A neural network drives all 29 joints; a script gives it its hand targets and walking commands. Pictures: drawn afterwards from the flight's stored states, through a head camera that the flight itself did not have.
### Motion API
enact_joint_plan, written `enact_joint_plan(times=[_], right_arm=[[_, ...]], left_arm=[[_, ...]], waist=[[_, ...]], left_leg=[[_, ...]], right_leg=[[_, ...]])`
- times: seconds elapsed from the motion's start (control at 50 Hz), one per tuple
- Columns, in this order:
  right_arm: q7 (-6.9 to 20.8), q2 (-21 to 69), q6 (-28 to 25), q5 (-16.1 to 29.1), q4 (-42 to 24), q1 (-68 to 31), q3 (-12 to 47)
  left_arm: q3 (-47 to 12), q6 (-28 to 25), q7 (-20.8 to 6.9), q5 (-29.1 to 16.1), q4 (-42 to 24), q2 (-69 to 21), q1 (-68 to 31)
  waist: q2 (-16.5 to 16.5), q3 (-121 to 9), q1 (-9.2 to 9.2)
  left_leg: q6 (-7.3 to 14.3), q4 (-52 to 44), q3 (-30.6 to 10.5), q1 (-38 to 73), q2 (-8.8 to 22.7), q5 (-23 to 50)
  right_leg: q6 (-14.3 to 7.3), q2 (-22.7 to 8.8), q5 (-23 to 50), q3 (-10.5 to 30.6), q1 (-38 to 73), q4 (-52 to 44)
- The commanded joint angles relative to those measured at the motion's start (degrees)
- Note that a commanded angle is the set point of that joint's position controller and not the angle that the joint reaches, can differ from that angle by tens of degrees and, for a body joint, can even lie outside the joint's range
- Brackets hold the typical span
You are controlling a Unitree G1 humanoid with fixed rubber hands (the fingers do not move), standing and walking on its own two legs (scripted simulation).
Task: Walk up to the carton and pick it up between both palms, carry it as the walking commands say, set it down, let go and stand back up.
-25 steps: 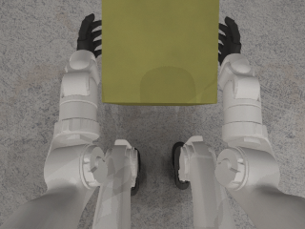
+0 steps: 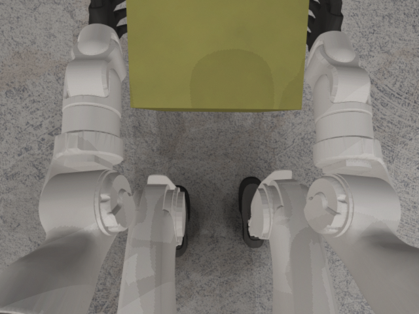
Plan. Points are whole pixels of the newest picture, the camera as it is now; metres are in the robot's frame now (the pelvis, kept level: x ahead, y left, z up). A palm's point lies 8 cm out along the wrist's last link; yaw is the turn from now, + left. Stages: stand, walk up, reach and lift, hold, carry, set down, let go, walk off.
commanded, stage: set down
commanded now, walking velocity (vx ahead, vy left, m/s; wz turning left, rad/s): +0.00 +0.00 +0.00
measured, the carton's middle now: (213, 29) +0.57 +0.00 -0.21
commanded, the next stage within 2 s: none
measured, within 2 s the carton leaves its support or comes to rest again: rests again in 0.82 s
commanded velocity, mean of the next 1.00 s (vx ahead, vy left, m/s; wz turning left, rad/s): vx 0.00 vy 0.00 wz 0.00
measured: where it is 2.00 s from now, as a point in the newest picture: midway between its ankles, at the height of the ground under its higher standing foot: (214, 228)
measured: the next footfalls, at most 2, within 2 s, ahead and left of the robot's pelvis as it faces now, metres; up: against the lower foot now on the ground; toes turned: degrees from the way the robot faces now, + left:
none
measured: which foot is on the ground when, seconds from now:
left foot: down 0.00-1.00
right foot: down 0.00-1.00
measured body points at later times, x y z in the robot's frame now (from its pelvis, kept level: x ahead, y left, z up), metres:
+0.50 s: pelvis +0.00 +0.00 -0.05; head +0.37 +0.01 +0.20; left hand +0.57 +0.16 -0.21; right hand +0.56 -0.16 -0.21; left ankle +0.09 +0.11 -0.41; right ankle +0.11 -0.12 -0.41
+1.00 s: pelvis -0.01 +0.00 -0.06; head +0.36 +0.01 +0.19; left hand +0.58 +0.16 -0.21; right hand +0.57 -0.16 -0.21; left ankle +0.09 +0.11 -0.41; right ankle +0.11 -0.12 -0.41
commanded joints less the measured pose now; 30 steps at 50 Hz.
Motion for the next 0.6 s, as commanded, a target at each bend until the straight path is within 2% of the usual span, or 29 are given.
enact_joint_plan(times=[0.0, 0.32, 0.46, 0.58], right_arm=[[14.23, 49.31, -2.57, 9.44, -3.10, -41.10, 28.79], [13.61, 43.83, -4.94, 12.28, -1.26, -46.68, 29.03], [13.05, 44.11, -5.46, 15.79, -4.32, -50.01, 32.28], [13.20, 44.11, -5.85, 15.25, -1.49, -49.20, 30.81]], left_arm=[[-25.65, -3.01, -15.28, -9.87, -4.61, -52.90, -37.17], [-27.24, -5.61, -13.49, -13.46, -3.14, -48.11, -43.45], [-30.60, -6.40, -12.42, -17.02, -6.41, -47.40, -46.67], [-29.66, -6.85, -12.61, -17.04, -3.63, -47.65, -45.68]], waist=[[0.72, -71.74, -0.16], [1.79, -67.66, -0.66], [1.77, -76.39, -0.32], [1.72, -69.36, -0.45]], left_leg=[[-0.63, -7.67, 1.50, 34.34, -5.52, 22.01], [-0.71, -0.35, 0.97, 34.75, -4.48, 23.76], [-0.70, 2.12, 0.91, 40.07, -4.32, 28.97], [-0.48, 2.11, 0.84, 36.50, -4.40, 26.60]], right_leg=[[1.10, 6.44, 21.00, -2.78, 40.23, -3.80], [0.58, 5.78, 21.44, -3.26, 36.06, 3.87], [0.55, 5.85, 26.18, -3.39, 39.98, 6.48], [0.45, 5.93, 23.85, -3.20, 36.56, 6.46]])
